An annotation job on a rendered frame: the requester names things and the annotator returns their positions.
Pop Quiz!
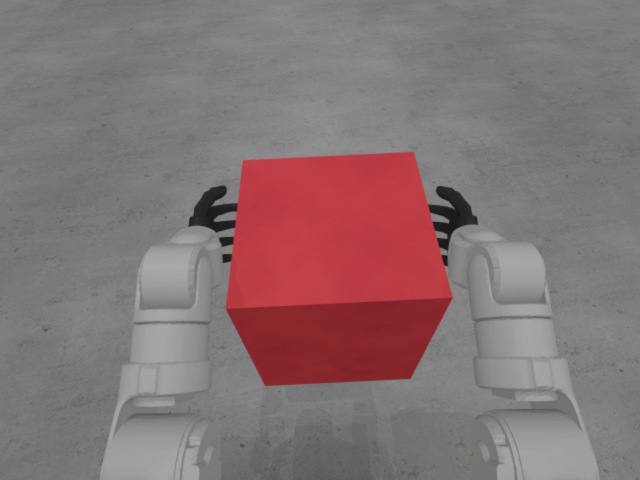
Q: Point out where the robot right upper arm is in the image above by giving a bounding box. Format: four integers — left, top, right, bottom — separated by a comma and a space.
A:
470, 409, 598, 480

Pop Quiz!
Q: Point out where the robot right hand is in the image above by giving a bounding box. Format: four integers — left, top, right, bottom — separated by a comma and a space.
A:
428, 186, 478, 266

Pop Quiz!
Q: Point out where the robot left hand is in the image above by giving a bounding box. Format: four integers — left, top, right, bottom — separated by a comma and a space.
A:
188, 186, 238, 263

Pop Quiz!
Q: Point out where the right robot forearm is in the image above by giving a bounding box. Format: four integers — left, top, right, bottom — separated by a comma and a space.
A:
448, 224, 599, 480

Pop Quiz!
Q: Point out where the carton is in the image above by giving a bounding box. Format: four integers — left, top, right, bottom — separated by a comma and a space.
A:
226, 152, 453, 386

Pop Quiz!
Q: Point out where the robot left upper arm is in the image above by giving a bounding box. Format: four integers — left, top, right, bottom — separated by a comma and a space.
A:
102, 413, 221, 480

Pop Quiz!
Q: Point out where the left robot forearm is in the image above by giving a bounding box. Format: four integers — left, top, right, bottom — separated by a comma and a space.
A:
100, 226, 224, 480

